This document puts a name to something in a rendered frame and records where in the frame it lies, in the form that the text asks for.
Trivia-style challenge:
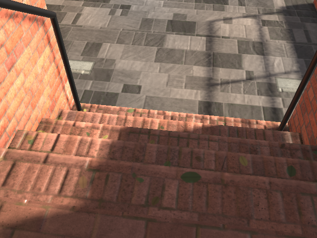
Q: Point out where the stairs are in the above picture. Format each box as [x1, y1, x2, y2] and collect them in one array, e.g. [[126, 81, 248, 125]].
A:
[[8, 102, 317, 182]]

